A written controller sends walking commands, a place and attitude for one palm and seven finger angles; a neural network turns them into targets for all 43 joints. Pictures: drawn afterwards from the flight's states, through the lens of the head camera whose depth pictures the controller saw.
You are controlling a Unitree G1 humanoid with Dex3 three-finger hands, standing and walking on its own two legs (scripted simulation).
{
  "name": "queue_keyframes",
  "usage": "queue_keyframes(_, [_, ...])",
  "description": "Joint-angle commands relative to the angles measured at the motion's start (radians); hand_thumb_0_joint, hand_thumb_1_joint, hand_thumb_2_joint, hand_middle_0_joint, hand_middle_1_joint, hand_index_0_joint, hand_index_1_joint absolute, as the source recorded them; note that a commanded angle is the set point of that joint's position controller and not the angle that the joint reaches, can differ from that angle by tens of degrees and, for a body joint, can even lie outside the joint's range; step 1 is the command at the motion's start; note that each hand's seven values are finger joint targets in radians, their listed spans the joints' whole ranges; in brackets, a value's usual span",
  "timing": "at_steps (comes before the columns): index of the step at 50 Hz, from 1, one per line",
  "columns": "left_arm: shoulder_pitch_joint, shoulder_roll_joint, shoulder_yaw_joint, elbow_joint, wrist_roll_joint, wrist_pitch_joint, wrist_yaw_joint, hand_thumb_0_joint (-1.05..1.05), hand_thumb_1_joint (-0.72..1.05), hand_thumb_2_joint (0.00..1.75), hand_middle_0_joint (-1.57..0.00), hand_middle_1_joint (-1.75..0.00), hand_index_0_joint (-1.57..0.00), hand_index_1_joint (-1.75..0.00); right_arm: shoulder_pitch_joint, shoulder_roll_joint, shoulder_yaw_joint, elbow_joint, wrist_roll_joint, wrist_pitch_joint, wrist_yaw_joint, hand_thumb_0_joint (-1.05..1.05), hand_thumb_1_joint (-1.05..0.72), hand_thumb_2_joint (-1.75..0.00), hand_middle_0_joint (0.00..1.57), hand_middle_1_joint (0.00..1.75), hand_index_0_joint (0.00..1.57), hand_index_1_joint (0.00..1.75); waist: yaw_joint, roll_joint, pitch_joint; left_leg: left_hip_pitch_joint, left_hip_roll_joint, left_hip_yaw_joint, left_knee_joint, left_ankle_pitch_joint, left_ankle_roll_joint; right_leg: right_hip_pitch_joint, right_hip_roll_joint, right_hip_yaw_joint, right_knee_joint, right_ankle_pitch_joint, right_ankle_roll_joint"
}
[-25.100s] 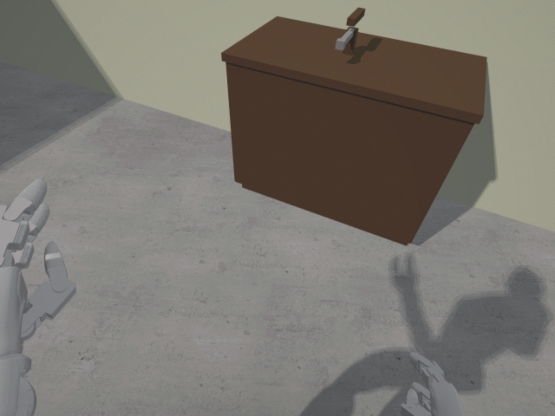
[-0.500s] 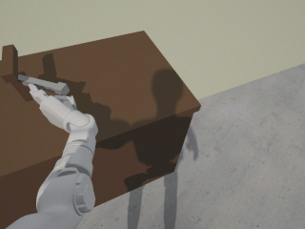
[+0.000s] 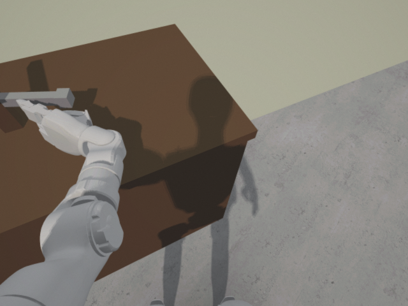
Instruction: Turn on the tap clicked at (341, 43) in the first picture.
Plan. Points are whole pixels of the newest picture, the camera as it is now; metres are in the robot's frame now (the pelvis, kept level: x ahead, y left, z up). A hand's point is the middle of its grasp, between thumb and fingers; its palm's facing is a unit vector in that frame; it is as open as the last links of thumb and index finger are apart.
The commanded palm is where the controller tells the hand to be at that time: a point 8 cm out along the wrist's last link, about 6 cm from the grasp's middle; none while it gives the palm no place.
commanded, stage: push the lever round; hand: left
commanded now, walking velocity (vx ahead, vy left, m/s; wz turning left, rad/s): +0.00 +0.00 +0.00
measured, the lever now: (64, 98) +0.53 +0.24 +0.09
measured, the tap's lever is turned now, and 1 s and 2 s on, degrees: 68 86 86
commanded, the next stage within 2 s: lift the hand up off the lever in 0.30 s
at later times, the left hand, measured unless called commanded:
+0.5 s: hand (90, 106) +0.52 +0.20 +0.07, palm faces +0.84 -0.51 -0.17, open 8.4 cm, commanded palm +0.46 +0.22 +0.09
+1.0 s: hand (77, 99) +0.51 +0.21 +0.11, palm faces +0.82 -0.55 -0.14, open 7.8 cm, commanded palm +0.45 +0.23 +0.11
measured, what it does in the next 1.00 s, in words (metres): stands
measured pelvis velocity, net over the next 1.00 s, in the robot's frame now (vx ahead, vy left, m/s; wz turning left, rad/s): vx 0.01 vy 0.00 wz -0.01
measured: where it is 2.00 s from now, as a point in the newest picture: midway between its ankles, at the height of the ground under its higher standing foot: outside the picture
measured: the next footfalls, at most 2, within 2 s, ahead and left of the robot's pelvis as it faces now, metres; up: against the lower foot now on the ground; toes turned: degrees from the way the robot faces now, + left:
none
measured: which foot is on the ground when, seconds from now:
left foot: down 0.00-1.00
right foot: down 0.00-1.00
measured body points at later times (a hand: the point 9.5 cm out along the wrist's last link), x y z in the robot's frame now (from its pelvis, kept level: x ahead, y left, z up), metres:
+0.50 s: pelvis +0.01 -0.01 +0.00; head +0.10 -0.01 +0.44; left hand +0.47 +0.22 +0.09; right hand +0.00 -0.26 -0.13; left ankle +0.00 +0.13 -0.69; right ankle -0.01 -0.07 -0.69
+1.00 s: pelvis +0.01 +0.00 +0.01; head +0.08 +0.00 +0.45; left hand +0.46 +0.24 +0.12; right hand +0.01 -0.25 -0.12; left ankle +0.00 +0.13 -0.69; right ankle -0.01 -0.07 -0.69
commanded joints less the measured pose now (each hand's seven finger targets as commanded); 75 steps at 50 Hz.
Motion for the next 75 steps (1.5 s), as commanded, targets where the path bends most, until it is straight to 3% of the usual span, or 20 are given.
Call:
queue_keyframes(1, [-0.533, 0.178, -0.081, -0.206, 0.065, -0.055, -0.022, 0.0, 0.9, 0.9, -0.15, -0.15, -0.15, -0.15, 0.106, -0.151, -0.044, -0.058, -0.001, -0.024, -0.001, 0.0, -0.9, -0.9, 0.2, 0.3, 0.2, 0.3, -0.029, 0.048, -0.387, 0.245, -0.006, 0.005, -0.046, 0.339, 0.042, 0.199, -0.03, 0.075, -0.116, 0.378, 0.076])
queue_keyframes(11, [-0.542, 0.276, -0.018, -0.177, 0.067, -0.046, -0.033, 0.0, 0.9, 0.9, -0.15, -0.15, -0.15, -0.15, 0.14, -0.157, -0.041, -0.063, 0.002, -0.03, -0.006, 0.0, -0.9, -0.9, 0.2, 0.3, 0.2, 0.3, -0.035, 0.026, -0.407, 0.189, -0.011, 0.016, -0.037, 0.321, 0.053, 0.255, -0.041, 0.096, -0.119, 0.456, 0.093])
queue_keyframes(13, [-0.524, 0.302, 0.002, -0.145, 0.066, -0.037, -0.04, 0.0, 0.9, 0.9, -0.15, -0.15, -0.15, -0.15, 0.146, -0.16, -0.037, -0.067, 0.004, -0.029, -0.008, 0.0, -0.9, -0.9, 0.2, 0.3, 0.2, 0.3, -0.037, -0.013, -0.393, 0.148, -0.013, 0.02, -0.036, 0.299, 0.055, 0.282, -0.051, 0.104, -0.123, 0.492, 0.104])
queue_keyframes(15, [-0.549, 0.325, 0.01, -0.152, 0.071, -0.036, -0.046, 0.0, 0.9, 0.9, -0.15, -0.15, -0.15, -0.15, 0.156, -0.164, -0.037, -0.066, 0.004, -0.026, -0.011, 0.0, -0.9, -0.9, 0.2, 0.3, 0.2, 0.3, -0.035, 0.022, -0.393, 0.155, -0.012, 0.019, -0.04, 0.308, 0.054, 0.28, -0.051, 0.105, -0.119, 0.491, 0.1])
queue_keyframes(20, [-0.565, 0.342, 0.015, -0.161, 0.075, -0.041, -0.051, 0.0, 0.9, 0.9, -0.15, -0.15, -0.15, -0.15, 0.171, -0.167, -0.04, -0.068, 0.004, -0.026, -0.011, 0.0, -0.9, -0.9, 0.2, 0.3, 0.2, 0.3, -0.043, 0.03, -0.418, 0.179, -0.009, 0.019, -0.03, 0.342, 0.056, 0.279, -0.049, 0.104, -0.115, 0.524, 0.101])
queue_keyframes(28, [-0.506, 0.364, 0.04, -0.213, 0.069, -0.042, -0.06, 0.0, 0.9, 0.9, -0.15, -0.15, -0.15, -0.15, 0.166, -0.163, -0.04, -0.088, 0.01, -0.022, -0.01, 0.0, -0.9, -0.9, 0.2, 0.3, 0.2, 0.3, -0.017, 0.022, -0.426, 0.189, -0.012, 0.029, -0.047, 0.347, 0.056, 0.341, -0.047, 0.107, -0.127, 0.558, 0.105])
queue_keyframes(32, [-0.513, 0.329, 0.01, -0.242, 0.068, -0.045, -0.063, 0.0, 0.9, 0.9, -0.15, -0.15, -0.15, -0.15, 0.158, -0.159, -0.04, -0.085, 0.01, -0.026, -0.009, 0.0, -0.9, -0.9, 0.2, 0.3, 0.2, 0.3, -0.02, 0.034, -0.401, 0.211, -0.011, 0.028, -0.058, 0.341, 0.056, 0.325, -0.04, 0.101, -0.136, 0.523, 0.1])
queue_keyframes(35, [-0.487, 0.37, 0.048, -0.254, 0.065, -0.039, -0.063, 0.0, 0.9, 0.9, -0.15, -0.15, -0.15, -0.15, 0.158, -0.162, -0.042, -0.083, 0.01, -0.026, -0.01, 0.0, -0.9, -0.9, 0.2, 0.3, 0.2, 0.3, -0.005, 0.042, -0.406, 0.205, -0.013, 0.029, -0.059, 0.339, 0.056, 0.348, -0.044, 0.107, -0.136, 0.536, 0.099])
queue_keyframes(37, [-0.5, 0.32, 0.0, -0.263, 0.065, -0.038, -0.07, 0.0, 0.9, 0.9, -0.15, -0.15, -0.15, -0.15, 0.154, -0.158, -0.043, -0.082, 0.012, -0.027, -0.008, 0.0, -0.9, -0.9, 0.2, 0.3, 0.2, 0.3, -0.017, 0.034, -0.392, 0.223, -0.011, 0.025, -0.069, 0.339, 0.055, 0.332, -0.039, 0.1, -0.14, 0.508, 0.096])
queue_keyframes(41, [-0.523, 0.299, -0.019, -0.288, 0.064, -0.037, -0.068, 0.0, 0.9, 0.9, -0.15, -0.15, -0.15, -0.15, 0.149, -0.156, -0.043, -0.074, 0.011, -0.032, -0.006, 0.0, -0.9, -0.9, 0.2, 0.3, 0.2, 0.3, -0.018, 0.075, -0.391, 0.27, -0.008, 0.023, -0.076, 0.356, 0.052, 0.301, -0.03, 0.09, -0.144, 0.468, 0.087])
queue_keyframes(46, [-0.46, 0.239, -0.042, -0.236, 0.031, -0.01, -0.081, 0.0, 0.9, 0.9, -0.15, -0.15, -0.15, -0.15, 0.144, -0.158, -0.045, -0.07, 0.014, -0.027, -0.004, 0.0, -0.9, -0.9, 0.2, 0.3, 0.2, 0.3, -0.014, 0.041, -0.361, 0.281, -0.009, 0.022, -0.093, 0.372, 0.046, 0.311, -0.029, 0.079, -0.154, 0.471, 0.084])
queue_keyframes(49, [-0.424, 0.214, -0.048, -0.185, 0.002, 0.022, -0.093, 0.0, 0.9, 0.9, -0.15, -0.15, -0.15, -0.15, 0.134, -0.161, -0.04, -0.077, 0.023, -0.019, -0.006, 0.0, -0.9, -0.9, 0.2, 0.3, 0.2, 0.3, -0.01, -0.021, -0.32, 0.249, -0.014, 0.027, -0.117, 0.331, 0.047, 0.341, -0.035, 0.082, -0.179, 0.469, 0.092])
queue_keyframes(50, [-0.404, 0.241, -0.013, -0.168, -0.006, 0.029, -0.092, 0.0, 0.9, 0.9, -0.15, -0.15, -0.15, -0.15, 0.137, -0.165, -0.042, -0.074, 0.024, -0.017, -0.009, 0.0, -0.9, -0.9, 0.2, 0.3, 0.2, 0.3, 0.002, -0.024, -0.31, 0.251, -0.016, 0.025, -0.124, 0.334, 0.049, 0.349, -0.034, 0.08, -0.184, 0.467, 0.089])
queue_keyframes(55, [-0.51, 0.201, -0.063, -0.236, 0.022, 0.015, -0.07, 0.0, 0.9, 0.9, -0.15, -0.15, -0.15, -0.15, 0.12, -0.158, -0.04, -0.063, 0.018, -0.02, -0.003, 0.0, -0.9, -0.9, 0.2, 0.3, 0.2, 0.3, -0.012, 0.037, -0.291, 0.312, -0.007, 0.006, -0.128, 0.354, 0.045, 0.263, -0.022, 0.064, -0.184, 0.389, 0.074])
queue_keyframes(58, [-0.54, 0.205, -0.062, -0.275, 0.034, -0.001, -0.052, 0.0, 0.9, 0.9, -0.15, -0.15, -0.15, -0.15, 0.119, -0.155, -0.043, -0.059, 0.011, -0.025, 0.001, 0.0, -0.9, -0.9, 0.2, 0.3, 0.2, 0.3, -0.013, 0.033, -0.333, 0.328, -0.006, 0.003, -0.115, 0.382, 0.041, 0.262, -0.019, 0.064, -0.17, 0.403, 0.074])
queue_keyframes(61, [-0.491, 0.222, -0.033, -0.296, 0.027, -0.003, -0.053, 0.0, 0.9, 0.9, -0.15, -0.15, -0.15, -0.15, 0.123, -0.153, -0.048, -0.065, 0.011, -0.019, -0.002, 0.0, -0.9, -0.9, 0.2, 0.3, 0.2, 0.3, 0.01, 0.045, -0.394, 0.36, -0.005, 0.007, -0.109, 0.455, 0.032, 0.303, -0.022, 0.064, -0.153, 0.465, 0.073])
queue_keyframes(63, [-0.455, 0.21, -0.035, -0.286, 0.021, 0.012, -0.062, 0.0, 0.9, 0.9, -0.15, -0.15, -0.15, -0.15, 0.126, -0.151, -0.048, -0.071, 0.012, -0.012, -0.003, 0.0, -0.9, -0.9, 0.2, 0.3, 0.2, 0.3, 0.018, 0.021, -0.4, 0.352, -0.006, 0.016, -0.108, 0.482, 0.032, 0.337, -0.024, 0.064, -0.152, 0.51, 0.076])
queue_keyframes(65, [-0.422, 0.234, -0.013, -0.302, 0.015, 0.028, -0.069, 0.0, 0.9, 0.9, -0.15, -0.15, -0.15, -0.15, 0.128, -0.156, -0.05, -0.076, 0.014, -0.003, -0.006, 0.0, -0.9, -0.9, 0.2, 0.3, 0.2, 0.3, 0.032, 0.047, -0.409, 0.368, -0.006, 0.017, -0.114, 0.52, 0.028, 0.363, -0.026, 0.063, -0.152, 0.537, 0.073])
queue_keyframes(69, [-0.421, 0.19, -0.051, -0.353, 0.002, 0.052, -0.08, 0.0, 0.9, 0.9, -0.15, -0.15, -0.15, -0.15, 0.118, -0.153, -0.051, -0.087, 0.023, 0.002, -0.007, 0.0, -0.9, -0.9, 0.2, 0.3, 0.2, 0.3, 0.026, 0.005, -0.387, 0.373, -0.003, 0.024, -0.131, 0.52, 0.03, 0.395, -0.027, 0.063, -0.172, 0.569, 0.08])
queue_keyframes(75, [-0.378, 0.144, -0.082, -0.391, -0.007, 0.071, -0.088, 0.0, 0.9, 0.9, -0.15, -0.15, -0.15, -0.15, 0.1, -0.151, -0.056, -0.077, 0.026, -0.004, -0.009, 0.0, -0.9, -0.9, 0.2, 0.3, 0.2, 0.3, 0.03, 0.004, -0.327, 0.406, 0.001, 0.012, -0.153, 0.538, 0.026, 0.388, -0.022, 0.054, -0.193, 0.542, 0.073])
